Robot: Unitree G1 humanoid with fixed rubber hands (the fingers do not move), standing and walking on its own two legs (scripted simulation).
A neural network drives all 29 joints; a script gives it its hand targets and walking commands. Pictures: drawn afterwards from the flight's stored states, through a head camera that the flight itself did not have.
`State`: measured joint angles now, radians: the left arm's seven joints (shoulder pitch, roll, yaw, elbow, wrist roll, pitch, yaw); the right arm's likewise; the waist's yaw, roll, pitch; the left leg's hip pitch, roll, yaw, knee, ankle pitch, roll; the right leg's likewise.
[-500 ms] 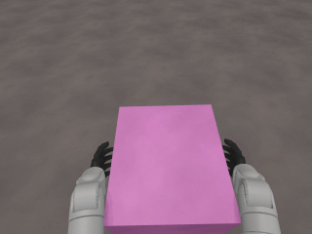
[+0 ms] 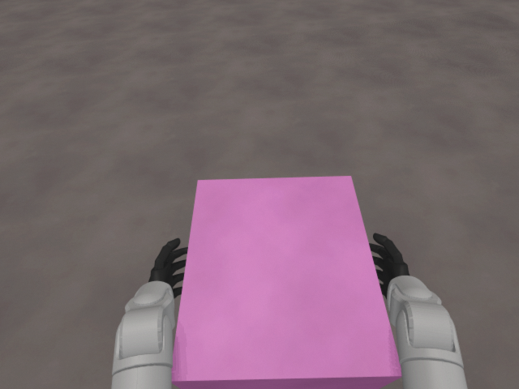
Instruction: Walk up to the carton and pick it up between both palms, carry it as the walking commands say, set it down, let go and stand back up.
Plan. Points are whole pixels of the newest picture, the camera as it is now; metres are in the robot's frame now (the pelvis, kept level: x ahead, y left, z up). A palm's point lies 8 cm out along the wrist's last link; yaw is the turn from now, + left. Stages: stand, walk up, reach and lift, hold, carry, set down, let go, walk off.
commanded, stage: hold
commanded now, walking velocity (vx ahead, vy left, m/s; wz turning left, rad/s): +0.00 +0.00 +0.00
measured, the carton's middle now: (277, 295) +0.29 +0.00 -0.04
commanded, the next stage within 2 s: carry in 0.36 s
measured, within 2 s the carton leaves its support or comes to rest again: neither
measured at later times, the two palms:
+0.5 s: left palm (161, 276) +0.28 +0.18 +0.05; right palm (392, 266) +0.29 -0.18 +0.05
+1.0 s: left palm (162, 196) +0.42 +0.20 +0.08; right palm (354, 177) +0.46 -0.15 +0.08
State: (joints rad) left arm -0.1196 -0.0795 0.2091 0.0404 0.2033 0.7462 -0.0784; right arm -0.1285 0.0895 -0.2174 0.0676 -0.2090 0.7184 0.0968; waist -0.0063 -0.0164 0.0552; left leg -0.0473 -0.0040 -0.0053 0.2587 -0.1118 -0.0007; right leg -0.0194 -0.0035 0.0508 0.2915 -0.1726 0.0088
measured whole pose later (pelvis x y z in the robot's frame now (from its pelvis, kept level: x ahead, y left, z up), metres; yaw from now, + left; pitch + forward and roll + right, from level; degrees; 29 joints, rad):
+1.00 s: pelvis +0.21 +0.00 -0.01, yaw +4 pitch +6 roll +1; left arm 0.07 -0.12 0.14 -0.52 0.01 1.10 0.07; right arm 0.06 0.08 -0.16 -0.51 0.01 1.10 -0.03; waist 0.03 -0.02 -0.15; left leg -0.57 0.08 0.10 0.91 -0.31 -0.01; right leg -0.11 -0.01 -0.17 0.34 -0.33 -0.04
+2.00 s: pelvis +0.85 +0.04 +0.00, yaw +7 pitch +5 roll +1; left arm 0.11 -0.14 0.16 -0.57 0.02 1.12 0.04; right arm 0.09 0.10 -0.14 -0.55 -0.03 1.12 -0.02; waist 0.04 0.02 -0.07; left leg -0.63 0.13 0.08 0.85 -0.15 -0.01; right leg -0.15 -0.02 -0.24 0.26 -0.21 -0.06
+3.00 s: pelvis +1.56 +0.10 +0.00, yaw +8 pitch +4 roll +1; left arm 0.10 -0.14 0.16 -0.57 0.04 1.14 0.03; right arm 0.09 0.11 -0.15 -0.56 -0.04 1.16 -0.02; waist 0.03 0.02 -0.05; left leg -0.56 0.12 0.06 1.03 -0.23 -0.02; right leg -0.24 -0.03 -0.26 0.34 -0.18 -0.08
